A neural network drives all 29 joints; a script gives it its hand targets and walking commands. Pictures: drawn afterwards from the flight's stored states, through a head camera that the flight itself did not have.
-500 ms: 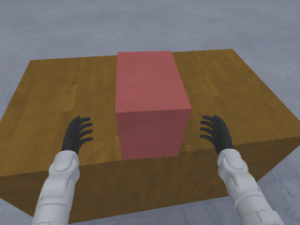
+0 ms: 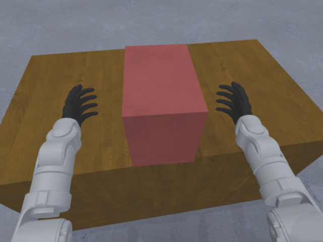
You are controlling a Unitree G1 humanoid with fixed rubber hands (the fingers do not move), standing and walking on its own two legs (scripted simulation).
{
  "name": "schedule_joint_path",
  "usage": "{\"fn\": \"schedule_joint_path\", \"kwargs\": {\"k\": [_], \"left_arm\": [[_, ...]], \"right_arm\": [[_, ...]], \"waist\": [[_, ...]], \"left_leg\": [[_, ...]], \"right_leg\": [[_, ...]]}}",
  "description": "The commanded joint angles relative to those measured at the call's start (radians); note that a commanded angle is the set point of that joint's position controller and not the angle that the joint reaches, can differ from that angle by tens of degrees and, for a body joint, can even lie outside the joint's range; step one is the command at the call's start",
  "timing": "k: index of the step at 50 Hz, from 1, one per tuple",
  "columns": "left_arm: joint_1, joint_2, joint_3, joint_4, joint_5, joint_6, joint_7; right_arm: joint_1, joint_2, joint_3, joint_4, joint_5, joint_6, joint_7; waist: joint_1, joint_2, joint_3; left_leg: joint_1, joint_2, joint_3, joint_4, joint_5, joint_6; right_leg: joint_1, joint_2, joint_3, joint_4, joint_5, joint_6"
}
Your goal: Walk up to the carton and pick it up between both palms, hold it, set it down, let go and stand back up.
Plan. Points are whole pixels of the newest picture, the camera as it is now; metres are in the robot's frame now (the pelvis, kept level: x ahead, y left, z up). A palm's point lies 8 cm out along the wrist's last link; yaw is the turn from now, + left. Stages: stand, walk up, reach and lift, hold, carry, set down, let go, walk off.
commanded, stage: reach and lift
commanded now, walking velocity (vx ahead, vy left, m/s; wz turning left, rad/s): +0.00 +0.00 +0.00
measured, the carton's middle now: (159, 104) +0.52 +0.04 +0.02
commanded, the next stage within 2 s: none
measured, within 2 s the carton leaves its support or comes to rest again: neither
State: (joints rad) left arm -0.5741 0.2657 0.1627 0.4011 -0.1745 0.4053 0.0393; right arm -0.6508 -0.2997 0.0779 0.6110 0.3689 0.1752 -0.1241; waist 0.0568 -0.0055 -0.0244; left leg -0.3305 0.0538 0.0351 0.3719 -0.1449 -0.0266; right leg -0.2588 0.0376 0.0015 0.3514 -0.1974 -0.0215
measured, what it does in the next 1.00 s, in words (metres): stands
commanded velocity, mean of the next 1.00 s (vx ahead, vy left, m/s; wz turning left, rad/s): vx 0.00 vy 0.00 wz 0.00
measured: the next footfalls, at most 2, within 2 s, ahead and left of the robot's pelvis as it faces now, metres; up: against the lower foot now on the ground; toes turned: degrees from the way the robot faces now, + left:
none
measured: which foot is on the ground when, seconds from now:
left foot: down 0.00-1.00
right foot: down 0.00-1.00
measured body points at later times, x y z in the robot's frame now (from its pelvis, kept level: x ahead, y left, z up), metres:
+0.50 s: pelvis +0.00 +0.00 +0.00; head +0.05 +0.01 +0.44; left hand +0.45 +0.25 +0.16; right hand +0.49 -0.15 +0.16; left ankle +0.02 +0.13 -0.75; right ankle -0.02 -0.10 -0.75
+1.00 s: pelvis +0.00 +0.00 -0.01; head +0.06 +0.02 +0.44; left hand +0.47 +0.25 +0.14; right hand +0.50 -0.14 +0.15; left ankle +0.02 +0.14 -0.75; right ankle -0.02 -0.10 -0.75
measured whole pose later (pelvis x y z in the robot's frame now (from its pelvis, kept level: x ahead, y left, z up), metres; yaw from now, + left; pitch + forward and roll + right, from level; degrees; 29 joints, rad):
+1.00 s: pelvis +0.00 +0.00 -0.01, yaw +1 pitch +17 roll -1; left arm -1.14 0.35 0.04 1.17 -0.22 0.15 0.06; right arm -1.17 -0.33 0.04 1.21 0.37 0.14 -0.07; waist 0.06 -0.03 -0.18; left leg -0.58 0.06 -0.01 0.41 -0.12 -0.03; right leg -0.49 0.05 -0.03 0.36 -0.17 -0.03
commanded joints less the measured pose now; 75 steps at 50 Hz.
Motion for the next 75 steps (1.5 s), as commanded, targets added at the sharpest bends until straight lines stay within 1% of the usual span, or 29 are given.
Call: {"fn": "schedule_joint_path", "kwargs": {"k": [1, 19, 34, 39, 44, 48, 52, 57, 62, 68, 71, 75], "left_arm": [[-0.465, 0.189, 0.034, -0.153, -0.005, -0.032, 0.001], [-0.812, 0.253, -0.024, 0.117, -0.04, -0.046, 0.031], [-1.086, 0.289, -0.093, 0.36, -0.095, -0.104, 0.059], [-1.113, 0.278, -0.11, 0.469, -0.097, -0.138, 0.053], [-1.069, 0.251, -0.108, 0.57, -0.069, -0.214, 0.034], [-1.005, 0.224, -0.097, 0.634, -0.035, -0.319, 0.018], [-1.025, 0.222, -0.095, 0.637, -0.031, -0.435, 0.015], [-1.077, 0.213, -0.111, 0.625, -0.051, -0.531, 0.024], [-1.064, 0.198, -0.119, 0.682, -0.057, -0.589, 0.025], [-1.024, 0.176, -0.121, 0.79, -0.049, -0.64, 0.024], [-1.007, 0.162, -0.118, 0.827, -0.043, -0.664, 0.026], [-0.984, 0.128, -0.096, 0.786, -0.025, -0.681, 0.043]], "right_arm": [[-0.485, -0.161, -0.062, -0.148, 0.008, -0.026, -0.003], [-0.815, -0.217, -0.065, 0.085, 0.042, 0.02, 0.006], [-1.046, -0.257, -0.077, 0.274, 0.045, 0.033, 0.034], [-1.065, -0.249, -0.075, 0.356, 0.035, 0.027, 0.043], [-1.022, -0.217, -0.069, 0.425, 0.015, -0.016, 0.047], [-0.959, -0.182, -0.066, 0.457, -0.008, -0.089, 0.052], [-0.953, -0.172, -0.086, 0.424, -0.036, -0.177, 0.062], [-0.963, -0.171, -0.12, 0.391, -0.076, -0.251, 0.068], [-0.946, -0.165, -0.124, 0.415, -0.093, -0.296, 0.07], [-0.919, -0.152, -0.099, 0.477, -0.085, -0.338, 0.077], [-0.905, -0.145, -0.082, 0.504, -0.077, -0.359, 0.083], [-0.896, -0.153, -0.055, 0.503, -0.051, -0.391, 0.099]], "waist": [[0.001, 0.018, -0.623], [0.0, 0.029, -0.777], [0.0, 0.038, -0.908], [-0.002, 0.035, -0.904], [0.003, 0.028, -0.865], [0.012, 0.022, -0.847], [0.016, 0.029, -0.919], [0.002, 0.05, -1.045], [-0.003, 0.044, -1.109], [0.008, 0.019, -1.095], [0.021, 0.014, -1.08], [0.05, 0.034, -1.118]], "left_leg": [[0.375, -0.046, 0.002, 0.055, 0.381, 0.006], [0.344, -0.043, -0.019, 0.087, 0.395, -0.011], [0.301, -0.04, -0.035, 0.112, 0.395, -0.034], [0.28, -0.037, -0.036, 0.109, 0.391, -0.037], [0.239, -0.037, -0.024, 0.095, 0.402, -0.04], [0.19, -0.036, -0.008, 0.089, 0.419, -0.041], [0.145, -0.037, 0.008, 0.101, 0.425, -0.048], [0.132, -0.036, 0.017, 0.136, 0.411, -0.06], [0.089, -0.033, 0.02, 0.158, 0.392, -0.057], [0.019, -0.026, 0.025, 0.159, 0.364, -0.046], [0.002, -0.021, 0.028, 0.161, 0.365, -0.045], [0.062, -0.013, 0.031, 0.186, 0.447, -0.064]], "right_leg": [[0.096, 0.007, -0.006, -0.012, 0.405, 0.076], [0.055, 0.013, -0.032, 0.004, 0.467, 0.078], [-0.005, 0.015, -0.052, 0.03, 0.508, 0.072], [-0.012, 0.012, -0.055, 0.035, 0.507, 0.071], [0.008, 0.008, -0.052, 0.032, 0.486, 0.07], [0.025, 0.002, -0.045, 0.036, 0.463, 0.065], [0.023, -0.005, -0.045, 0.056, 0.469, 0.062], [-0.025, -0.007, -0.05, 0.085, 0.495, 0.059], [-0.044, -0.013, -0.048, 0.114, 0.498, 0.058], [-0.063, -0.017, -0.047, 0.134, 0.443, 0.054], [-0.088, -0.015, -0.049, 0.14, 0.411, 0.05], [-0.147, 0.002, -0.063, 0.141, 0.41, 0.045]]}}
